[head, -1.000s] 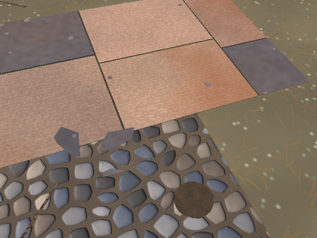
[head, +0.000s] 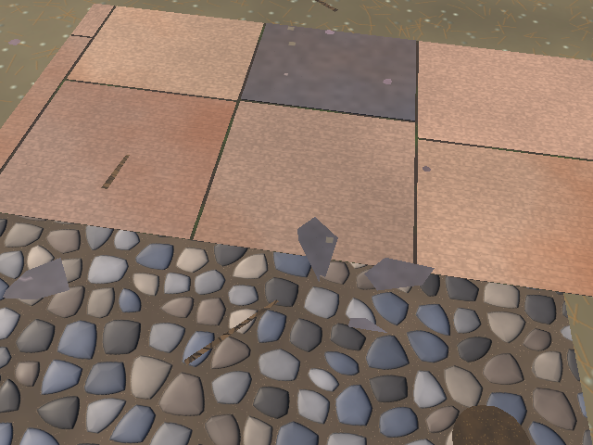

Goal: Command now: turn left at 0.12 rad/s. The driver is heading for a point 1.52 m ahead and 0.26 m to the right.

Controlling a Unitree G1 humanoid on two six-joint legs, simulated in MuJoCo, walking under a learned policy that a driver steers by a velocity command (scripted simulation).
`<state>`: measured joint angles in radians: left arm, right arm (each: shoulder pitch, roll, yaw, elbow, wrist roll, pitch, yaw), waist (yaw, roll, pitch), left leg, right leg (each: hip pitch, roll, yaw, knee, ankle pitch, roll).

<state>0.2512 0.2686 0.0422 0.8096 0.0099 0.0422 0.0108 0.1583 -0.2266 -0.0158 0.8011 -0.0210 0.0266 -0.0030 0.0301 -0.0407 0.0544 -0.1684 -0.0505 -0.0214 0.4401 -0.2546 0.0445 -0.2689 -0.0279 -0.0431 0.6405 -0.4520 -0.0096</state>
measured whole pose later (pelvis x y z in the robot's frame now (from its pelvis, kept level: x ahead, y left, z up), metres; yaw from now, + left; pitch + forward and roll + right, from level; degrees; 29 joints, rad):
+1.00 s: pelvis +0.00 -0.02 +0.00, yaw +0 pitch -1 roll +0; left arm 0.34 0.19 0.03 1.11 0.02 0.01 0.02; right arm 0.31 -0.19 0.00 1.12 -0.04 0.00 -0.01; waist 0.01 0.00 -0.01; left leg -0.25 -0.01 0.01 0.63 -0.41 0.05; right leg -0.15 0.02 0.00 0.44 -0.31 -0.05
